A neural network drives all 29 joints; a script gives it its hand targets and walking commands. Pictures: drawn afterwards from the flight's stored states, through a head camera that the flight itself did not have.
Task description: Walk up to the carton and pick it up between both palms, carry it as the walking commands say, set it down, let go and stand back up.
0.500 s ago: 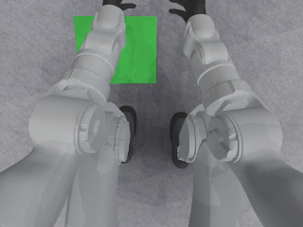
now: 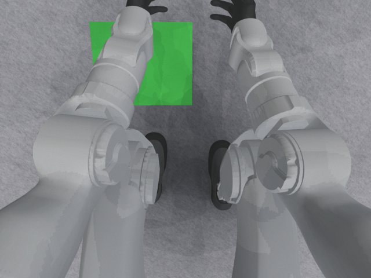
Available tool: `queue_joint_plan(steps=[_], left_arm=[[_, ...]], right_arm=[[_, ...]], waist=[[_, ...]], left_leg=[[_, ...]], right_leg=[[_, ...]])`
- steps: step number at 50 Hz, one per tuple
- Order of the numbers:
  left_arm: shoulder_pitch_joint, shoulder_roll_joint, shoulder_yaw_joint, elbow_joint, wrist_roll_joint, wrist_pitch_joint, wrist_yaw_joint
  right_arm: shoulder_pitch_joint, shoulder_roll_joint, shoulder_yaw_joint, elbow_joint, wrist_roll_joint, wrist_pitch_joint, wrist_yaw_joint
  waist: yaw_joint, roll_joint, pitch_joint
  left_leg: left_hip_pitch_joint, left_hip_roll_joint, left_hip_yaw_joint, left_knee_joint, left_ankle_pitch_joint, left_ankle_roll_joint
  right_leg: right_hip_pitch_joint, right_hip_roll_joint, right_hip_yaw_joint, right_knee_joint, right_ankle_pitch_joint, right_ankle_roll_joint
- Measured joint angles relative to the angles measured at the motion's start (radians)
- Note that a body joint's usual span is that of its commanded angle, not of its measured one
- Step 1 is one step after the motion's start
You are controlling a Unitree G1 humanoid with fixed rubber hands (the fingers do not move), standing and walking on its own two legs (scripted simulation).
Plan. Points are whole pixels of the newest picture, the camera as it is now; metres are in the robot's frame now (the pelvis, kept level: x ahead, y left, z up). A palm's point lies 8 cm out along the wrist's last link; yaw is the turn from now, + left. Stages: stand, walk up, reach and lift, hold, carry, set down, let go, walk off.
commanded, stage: set down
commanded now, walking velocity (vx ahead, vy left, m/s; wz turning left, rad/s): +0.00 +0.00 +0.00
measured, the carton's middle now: (148, 67) +0.44 +0.09 -0.31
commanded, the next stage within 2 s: none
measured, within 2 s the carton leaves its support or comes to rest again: neither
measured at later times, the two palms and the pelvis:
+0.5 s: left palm (137, 6) +0.53 +0.10 -0.19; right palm (252, 17) +0.53 -0.10 -0.19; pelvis +0.00 +0.00 -0.01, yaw +0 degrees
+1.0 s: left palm (117, 3) +0.53 +0.13 -0.20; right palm (280, 26) +0.52 -0.15 -0.21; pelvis +0.00 +0.00 -0.02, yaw +0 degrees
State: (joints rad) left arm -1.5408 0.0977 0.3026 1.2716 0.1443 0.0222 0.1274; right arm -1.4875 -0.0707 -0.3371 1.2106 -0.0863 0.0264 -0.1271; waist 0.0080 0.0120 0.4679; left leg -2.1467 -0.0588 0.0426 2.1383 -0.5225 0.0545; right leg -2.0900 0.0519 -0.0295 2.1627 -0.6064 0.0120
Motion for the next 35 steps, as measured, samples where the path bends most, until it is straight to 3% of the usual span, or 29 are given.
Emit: queue_joint_plan(steps=[15, 35], left_arm=[[-0.008, 0.009, 0.007, 0.015, 0.015, -0.012, -0.014], [-0.019, 0.065, 0.007, 0.028, 0.015, -0.032, -0.032]], right_arm=[[-0.004, -0.033, -0.018, 0.029, -0.009, -0.011, 0.013], [0.001, -0.123, 0.036, 0.053, 0.000, -0.026, 0.025]], waist=[[0.000, 0.000, -0.013], [0.000, -0.010, -0.013]], left_leg=[[-0.027, -0.002, 0.000, 0.013, 0.000, 0.000], [-0.064, -0.002, 0.000, 0.047, 0.000, 0.000]], right_leg=[[-0.024, 0.001, 0.000, 0.013, -0.002, 0.001], [-0.060, 0.002, -0.004, 0.046, -0.004, 0.002]])
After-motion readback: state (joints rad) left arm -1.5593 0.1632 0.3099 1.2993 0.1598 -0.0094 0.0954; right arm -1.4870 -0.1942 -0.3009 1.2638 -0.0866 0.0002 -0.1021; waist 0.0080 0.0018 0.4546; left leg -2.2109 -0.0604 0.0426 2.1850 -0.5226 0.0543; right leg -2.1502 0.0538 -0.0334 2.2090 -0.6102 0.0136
